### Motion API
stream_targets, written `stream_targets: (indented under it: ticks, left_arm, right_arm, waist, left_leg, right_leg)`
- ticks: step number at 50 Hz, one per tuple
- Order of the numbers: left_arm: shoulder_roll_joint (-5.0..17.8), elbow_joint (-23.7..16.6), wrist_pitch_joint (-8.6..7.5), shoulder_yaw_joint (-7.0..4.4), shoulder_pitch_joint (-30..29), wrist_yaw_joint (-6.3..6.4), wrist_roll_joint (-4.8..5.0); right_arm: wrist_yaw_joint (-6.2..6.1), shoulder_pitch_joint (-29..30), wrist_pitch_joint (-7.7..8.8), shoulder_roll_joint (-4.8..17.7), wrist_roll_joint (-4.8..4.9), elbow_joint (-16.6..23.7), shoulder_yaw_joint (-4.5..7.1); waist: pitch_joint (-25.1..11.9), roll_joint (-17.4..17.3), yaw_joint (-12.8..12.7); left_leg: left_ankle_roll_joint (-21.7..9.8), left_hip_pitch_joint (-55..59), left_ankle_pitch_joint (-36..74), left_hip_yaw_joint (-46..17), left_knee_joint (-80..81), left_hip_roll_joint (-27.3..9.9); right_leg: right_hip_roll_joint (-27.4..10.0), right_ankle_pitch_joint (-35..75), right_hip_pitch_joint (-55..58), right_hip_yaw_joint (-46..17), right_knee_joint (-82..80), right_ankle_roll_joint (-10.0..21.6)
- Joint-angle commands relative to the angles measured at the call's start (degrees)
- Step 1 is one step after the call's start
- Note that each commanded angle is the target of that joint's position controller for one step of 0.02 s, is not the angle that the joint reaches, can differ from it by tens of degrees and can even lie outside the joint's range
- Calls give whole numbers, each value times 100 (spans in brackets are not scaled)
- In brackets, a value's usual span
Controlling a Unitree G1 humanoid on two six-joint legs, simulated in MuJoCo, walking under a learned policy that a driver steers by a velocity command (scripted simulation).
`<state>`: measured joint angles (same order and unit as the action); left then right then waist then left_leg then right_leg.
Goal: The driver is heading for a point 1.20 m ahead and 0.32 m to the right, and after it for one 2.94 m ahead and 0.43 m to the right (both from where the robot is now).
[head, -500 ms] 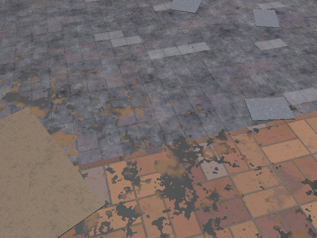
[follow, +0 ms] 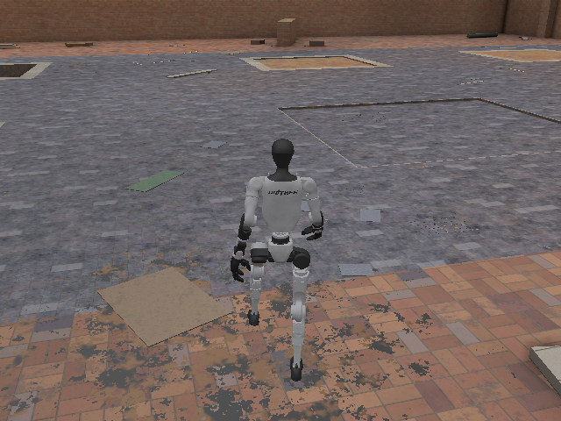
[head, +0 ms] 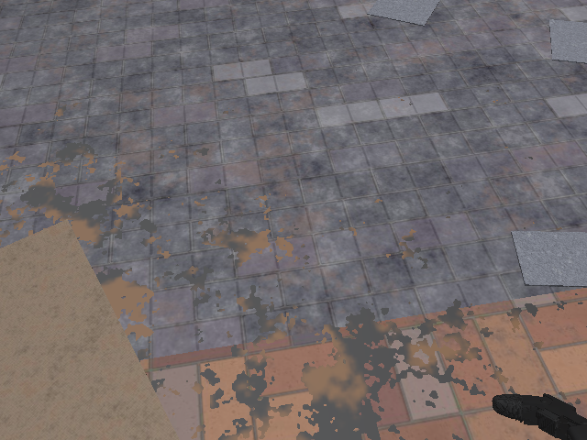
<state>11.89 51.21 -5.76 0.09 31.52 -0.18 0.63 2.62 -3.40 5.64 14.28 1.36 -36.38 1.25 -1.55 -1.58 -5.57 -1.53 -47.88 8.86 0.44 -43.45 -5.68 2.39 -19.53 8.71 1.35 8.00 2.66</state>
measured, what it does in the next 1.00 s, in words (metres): walks ahead, turning right: left foot, then right foot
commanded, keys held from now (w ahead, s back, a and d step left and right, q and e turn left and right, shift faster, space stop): w+shift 0.26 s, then w+e+shift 0.74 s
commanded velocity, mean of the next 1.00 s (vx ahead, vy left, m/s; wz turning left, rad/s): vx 0.98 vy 0.00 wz -0.51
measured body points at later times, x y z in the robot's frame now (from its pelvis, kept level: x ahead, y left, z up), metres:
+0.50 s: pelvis +0.45 +0.02 +0.00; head +0.46 +0.00 +0.45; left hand +0.69 +0.23 -0.08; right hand +0.41 -0.25 -0.14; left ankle +0.32 +0.12 -0.73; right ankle +0.69 -0.16 -0.65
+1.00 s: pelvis +0.92 -0.11 +0.00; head +0.93 -0.13 +0.45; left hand +1.06 +0.14 -0.11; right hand +1.06 -0.43 -0.03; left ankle +1.21 -0.06 -0.68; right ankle +0.77 -0.11 -0.73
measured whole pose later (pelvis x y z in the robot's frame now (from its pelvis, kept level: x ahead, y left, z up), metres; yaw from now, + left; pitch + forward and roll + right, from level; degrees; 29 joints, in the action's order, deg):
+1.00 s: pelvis +0.92 -0.11 +0.00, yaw -33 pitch +1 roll +1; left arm 14.6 43.4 -3.6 -3.6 25.5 0.5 2.6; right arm 0.3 2.3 8.1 15.6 0.4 -31.3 1.0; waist 2.0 -1.7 -7.4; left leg 3.7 -36.5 4.9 -10.4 -30.3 -1.8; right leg 9.2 -22.0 0.5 -16.9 23.4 7.2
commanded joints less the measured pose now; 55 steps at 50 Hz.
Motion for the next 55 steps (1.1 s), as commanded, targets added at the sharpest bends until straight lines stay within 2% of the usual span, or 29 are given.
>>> stream_targets:
  ticks: [1,4,6,7,8,9,10,11,12,14,15,17,19,23,27,29,31,32,33,34,35,36,37,41,45,51,53,54,55]
  left_arm:
    - [980,-200,-30,-200,28,81,68]
    - [1275,-104,78,-266,44,97,-49]
    - [1467,-23,231,-330,-12,125,-230]
    - [1506,-131,291,-329,-402,155,-266]
    - [566,-390,192,-121,243,81,-245]
    - [396,-300,-72,10,305,-18,-32]
    - [1047,-613,-203,-207,-691,-39,290]
    - [1022,-867,-281,-166,-1349,-44,361]
    - [849,-977,-322,-130,-1668,-46,258]
    - [680,-869,-132,-154,-1266,-88,193]
    - [597,-786,2,-144,-1106,-89,203]
    - [521,-823,215,-122,-1270,-25,182]
    - [617,-1025,246,-139,-1805,31,117]
    - [580,-1270,107,-140,-2631,-131,54]
    - [692,-1618,28,-194,-3281,-387,144]
    - [1007,-1724,57,-348,-3009,-446,192]
    - [1579,-1317,222,-643,-940,-391,213]
    - [1922,-1026,346,-814,239,-274,209]
    - [2419,-1104,352,-906,-131,-221,169]
    - [1899,-1287,242,-772,-190,-202,18]
    - [1481,-1280,147,-698,-115,-174,-73]
    - [1316,-1226,57,-635,-345,-234,-102]
    - [1180,-1294,-7,-597,-731,-253,-74]
    - [1061,-1442,32,-534,-1314,-115,101]
    - [1171,-1318,117,-571,-1163,84,119]
    - [1131,-1022,188,-664,-792,146,238]
    - [1157,-1123,262,-657,-1067,84,51]
    - [696,-1330,278,-476,-1200,25,-160]
    - [89,-1593,209,-249,54,-29,264]
  right_arm:
    - [170,1234,183,198,63,697,16]
    - [209,1242,181,481,90,844,127]
    - [72,-119,43,945,150,595,337]
    - [-40,-1635,-48,1169,154,182,447]
    - [-93,-2557,-52,1654,-112,-68,565]
    - [-64,-2868,12,1411,-19,-280,532]
    - [-123,-2601,7,985,-69,-401,415]
    - [-131,-2268,20,850,-141,-436,369]
    - [-102,-1915,63,778,-213,-491,346]
    - [-50,-1317,136,326,-327,-509,222]
    - [-38,-1146,161,273,-238,-533,219]
    - [-35,-1004,235,434,-127,-650,260]
    - [-95,-1098,286,589,-185,-739,294]
    - [-213,-1533,377,703,-202,-862,254]
    - [-275,-1894,188,1077,-207,-993,292]
    - [-370,-1885,-27,1405,-293,-911,373]
    - [-441,-1423,-225,1631,-340,-726,438]
    - [-465,-1198,-184,1552,-263,-625,424]
    - [-297,-2017,66,186,-284,-265,55]
    - [-202,-1796,400,595,-17,-38,6]
    - [-179,-869,539,912,134,170,74]
    - [-210,-487,583,807,107,343,45]
    - [-247,-465,569,724,-44,311,37]
    - [-258,-619,302,769,-253,274,121]
    - [-251,743,284,338,-293,792,-7]
    - [-262,926,370,936,82,968,333]
    - [-319,-714,383,1266,142,696,576]
    - [-395,-2191,294,1468,118,494,607]
    - [-248,-2347,287,1971,-158,262,649]
  waist:
    - [1186,363,99]
    - [729,903,388]
    - [-248,1431,1214]
    - [-915,1333,2004]
    - [-2181,-202,1574]
    - [-3204,-1290,1535]
    - [-1958,-1247,1622]
    - [-1009,-600,1480]
    - [-440,147,1175]
    - [-50,-12,482]
    - [112,-100,345]
    - [639,-172,240]
    - [964,-98,347]
    - [984,286,696]
    - [1030,109,813]
    - [555,-333,488]
    - [-498,-737,-605]
    - [-894,-333,-1117]
    - [-1060,2486,52]
    - [-2196,1730,-146]
    - [-1354,975,-341]
    - [-603,-84,-7]
    - [-328,-346,306]
    - [446,-162,812]
    - [859,255,282]
    - [483,716,185]
    - [-666,805,1160]
    - [-1788,401,1709]
    - [-2723,-2825,820]
  left_leg:
    - [-94,587,343,227,1091,277]
    - [-323,1262,-510,537,1318,783]
    - [-621,2773,-1299,645,1064,1074]
    - [-804,4776,-1295,320,969,735]
    - [-1623,7839,-3440,-2403,773,-864]
    - [-1928,8444,-5637,-4980,2126,-1504]
    - [-1525,7744,-5452,-4639,2696,-1252]
    - [-1385,6675,-4441,-3679,2766,-1118]
    - [-1328,5563,-3652,-3083,2931,-922]
    - [-1307,4155,-3299,-2258,3213,-645]
    - [-1299,3755,-3236,-1936,3422,-640]
    - [-1144,3074,-2818,-1238,3801,-666]
    - [-993,2856,-1980,-448,3966,-499]
    - [-611,3158,-1106,737,4149,-204]
    - [-302,4865,848,1112,3847,-486]
    - [-151,5792,4154,1189,2747,-636]
    - [-170,5487,5780,1129,140,-764]
    - [-24,4156,4365,1128,-1889,-395]
    - [454,1026,-3383,533,-4732,1041]
    - [119,200,-3592,-944,-5181,1111]
    - [-192,-24,-3191,-1058,-4657,786]
    - [-286,168,-2921,-1006,-3969,586]
    - [-264,508,-2827,-1021,-3442,418]
    - [190,1218,-2683,-860,-1988,141]
    - [510,2239,-651,-351,442,527]
    - [497,2991,-488,-794,1728,671]
    - [214,4672,-1135,-646,1399,506]
    - [-14,6702,-2415,-1550,766,-448]
    - [-1127,8284,-5046,-5355,2271,-1991]
  right_leg:
    - [-1347,2057,-909,-315,-769,712]
    - [-1582,5539,69,-196,169,613]
    - [-1714,8038,367,-162,2000,512]
    - [-1585,7699,-814,-26,3739,343]
    - [-738,4113,-3668,-253,6383,137]
    - [65,-450,-4532,-1151,7407,171]
    - [-265,-355,-5272,-1148,7724,340]
    - [-508,-171,-5398,-994,7641,386]
    - [-695,62,-5255,-890,7251,402]
    - [-1071,402,-4625,-957,6849,321]
    - [-1170,358,-4531,-959,6691,243]
    - [-1279,606,-4754,-969,6379,56]
    - [-1224,1448,-5069,-943,5769,-90]
    - [-931,3536,-4596,-230,4113,21]
    - [-493,3512,-4593,269,2848,326]
    - [50,2454,-4236,802,2965,492]
    - [300,1526,-2166,715,3311,806]
    - [144,1315,-330,21,3015,953]
    - [-1226,131,1609,-3102,2395,2251]
    - [-1765,-2223,2222,-5574,940,2612]
    - [-1603,-2136,1599,-5302,570,2040]
    - [-1402,-1440,513,-4796,509,1767]
    - [-1220,-760,-322,-4314,576,1757]
    - [-527,669,-2167,-2995,359,1710]
    - [56,993,-3589,-2209,329,1286]
    - [-302,1071,-2122,-2968,1327,796]
    - [-133,2863,-1867,-2639,3245,457]
    - [37,1815,-2964,-2208,5248,315]
    - [580,-1437,-4943,-1670,7198,101]
Velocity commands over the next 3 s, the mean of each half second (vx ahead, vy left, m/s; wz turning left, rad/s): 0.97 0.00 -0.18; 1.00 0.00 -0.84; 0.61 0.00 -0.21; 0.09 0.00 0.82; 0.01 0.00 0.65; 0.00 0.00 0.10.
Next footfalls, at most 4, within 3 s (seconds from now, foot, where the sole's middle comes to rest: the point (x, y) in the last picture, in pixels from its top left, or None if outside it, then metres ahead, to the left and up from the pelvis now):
0.14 left None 0.36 0.12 -0.77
0.64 right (396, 326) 0.80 -0.12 -0.77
1.08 left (392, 198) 1.25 -0.12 -0.77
1.44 right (506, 196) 1.28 -0.47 -0.77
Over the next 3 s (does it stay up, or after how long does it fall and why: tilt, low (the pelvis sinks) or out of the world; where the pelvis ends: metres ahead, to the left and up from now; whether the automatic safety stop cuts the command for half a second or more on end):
stays up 1.34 -0.29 0.00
